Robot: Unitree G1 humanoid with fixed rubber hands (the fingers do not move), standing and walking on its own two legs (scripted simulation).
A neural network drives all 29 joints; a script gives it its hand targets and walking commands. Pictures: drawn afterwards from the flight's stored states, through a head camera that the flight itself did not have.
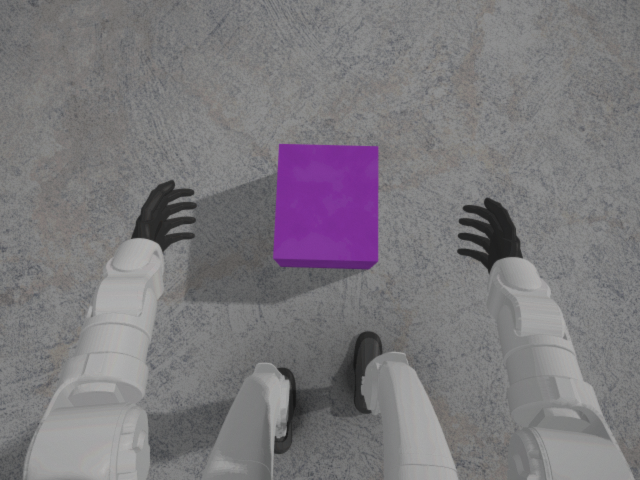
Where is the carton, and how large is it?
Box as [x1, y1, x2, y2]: [273, 144, 377, 268]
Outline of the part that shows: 279,144 273,258 281,266 369,268 377,261 377,146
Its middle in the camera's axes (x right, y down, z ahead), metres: +0.02 -0.07 +1.01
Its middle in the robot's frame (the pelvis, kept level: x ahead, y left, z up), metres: +0.56 +0.00 -0.61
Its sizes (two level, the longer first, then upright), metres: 0.288 0.247 0.178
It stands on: the floor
